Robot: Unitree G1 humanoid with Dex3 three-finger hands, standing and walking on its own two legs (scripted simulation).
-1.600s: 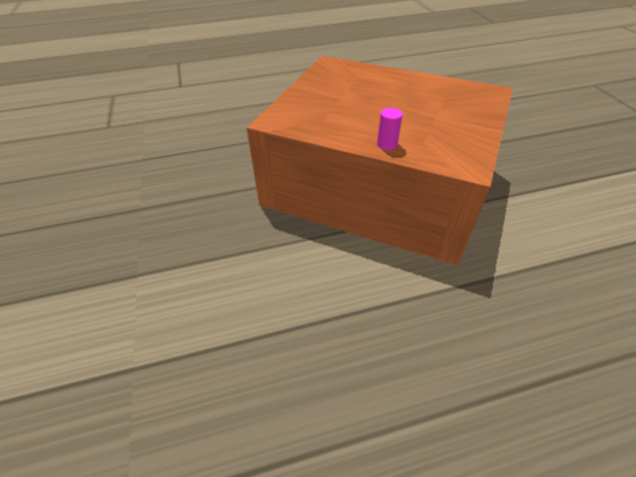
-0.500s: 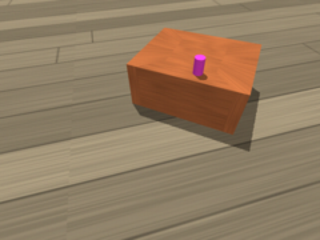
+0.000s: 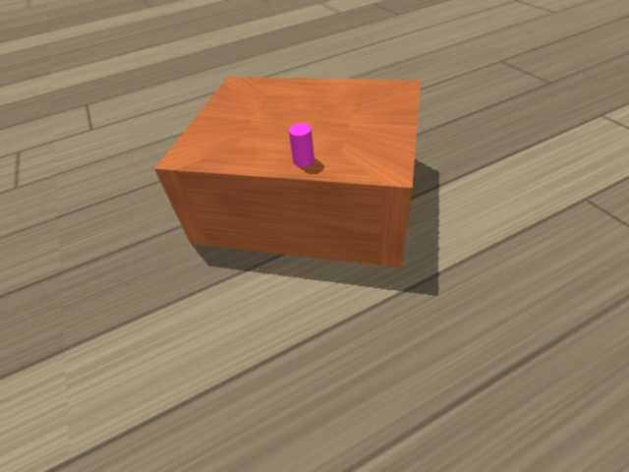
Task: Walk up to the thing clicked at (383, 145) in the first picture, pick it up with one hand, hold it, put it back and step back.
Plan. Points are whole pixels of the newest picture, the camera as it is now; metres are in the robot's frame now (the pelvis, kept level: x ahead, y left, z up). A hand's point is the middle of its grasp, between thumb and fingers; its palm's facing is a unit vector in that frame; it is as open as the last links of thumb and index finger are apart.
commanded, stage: walk up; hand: left
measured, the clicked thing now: (301, 145) +1.20 +0.10 -0.28
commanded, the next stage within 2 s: none
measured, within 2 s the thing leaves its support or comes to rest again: neither
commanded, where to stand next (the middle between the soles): +0.75 -0.02 m, yaw -12 degrees
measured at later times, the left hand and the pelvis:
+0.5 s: hand (169, 364) +0.34 +0.29 -0.13, palm faces -0.22 -0.91 -0.35, open 7.4 cm; pelvis +0.22 +0.03 +0.01, yaw -8 degrees
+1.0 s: hand (203, 274) +0.52 +0.27 -0.12, palm faces -0.20 -0.89 -0.40, open 7.4 cm; pelvis +0.42 +0.00 +0.00, yaw -11 degrees
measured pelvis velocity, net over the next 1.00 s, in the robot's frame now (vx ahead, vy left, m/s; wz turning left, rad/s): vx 0.42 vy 0.00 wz -0.19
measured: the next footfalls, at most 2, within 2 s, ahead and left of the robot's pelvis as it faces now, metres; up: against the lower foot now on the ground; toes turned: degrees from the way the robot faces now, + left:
left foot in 0.28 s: +0.29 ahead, +0.15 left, +0.00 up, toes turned +0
right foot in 0.68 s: +0.43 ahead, -0.14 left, +0.00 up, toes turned -12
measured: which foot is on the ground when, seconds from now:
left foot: up 0.00-0.26, down 0.28-0.70, up 0.72-1.00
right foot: down 0.00-0.30, up 0.32-0.66, down 0.68-1.00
